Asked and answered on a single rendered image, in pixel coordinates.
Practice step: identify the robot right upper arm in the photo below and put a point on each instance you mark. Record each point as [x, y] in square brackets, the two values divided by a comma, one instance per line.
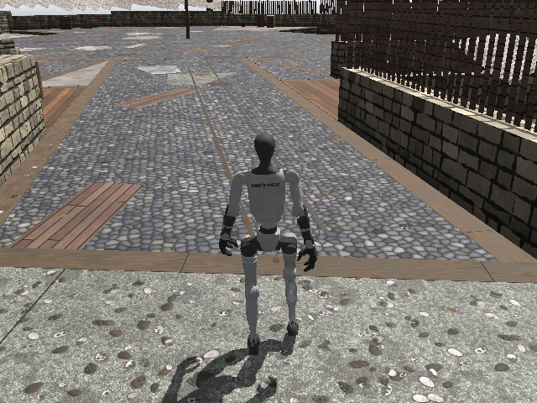
[296, 193]

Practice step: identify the robot left upper arm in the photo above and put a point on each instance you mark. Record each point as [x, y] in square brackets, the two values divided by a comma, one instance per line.
[239, 179]

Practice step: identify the right robot forearm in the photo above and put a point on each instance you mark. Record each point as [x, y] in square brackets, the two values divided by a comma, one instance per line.
[305, 230]

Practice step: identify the robot right hand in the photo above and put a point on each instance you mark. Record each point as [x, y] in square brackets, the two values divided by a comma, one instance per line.
[312, 259]

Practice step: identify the robot left hand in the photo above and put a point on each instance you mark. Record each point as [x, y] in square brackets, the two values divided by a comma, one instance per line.
[226, 243]

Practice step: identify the left robot forearm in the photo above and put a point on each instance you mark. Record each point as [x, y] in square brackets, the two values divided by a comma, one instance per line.
[227, 226]

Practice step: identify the robot right thigh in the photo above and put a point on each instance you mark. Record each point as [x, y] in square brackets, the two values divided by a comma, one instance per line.
[288, 245]

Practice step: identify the humanoid robot head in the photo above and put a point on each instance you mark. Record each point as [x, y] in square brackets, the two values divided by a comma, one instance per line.
[264, 145]

